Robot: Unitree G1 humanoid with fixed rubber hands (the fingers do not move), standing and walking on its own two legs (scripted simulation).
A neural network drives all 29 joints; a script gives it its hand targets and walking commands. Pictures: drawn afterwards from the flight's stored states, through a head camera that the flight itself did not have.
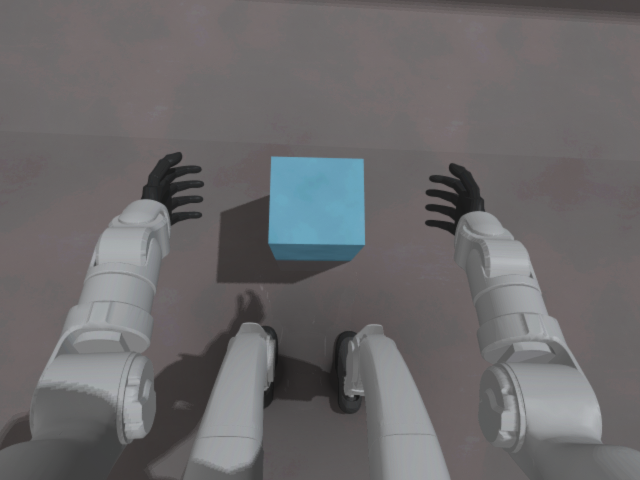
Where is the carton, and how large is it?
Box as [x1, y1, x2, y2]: [268, 157, 364, 260]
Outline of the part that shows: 271,157 268,243 275,258 299,260 350,260 364,245 363,159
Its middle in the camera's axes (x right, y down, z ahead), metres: -0.01 -0.06 +0.97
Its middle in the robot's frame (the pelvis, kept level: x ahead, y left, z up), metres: +0.53 -0.01 -0.55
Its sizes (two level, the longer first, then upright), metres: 0.210 0.200 0.250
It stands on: the floor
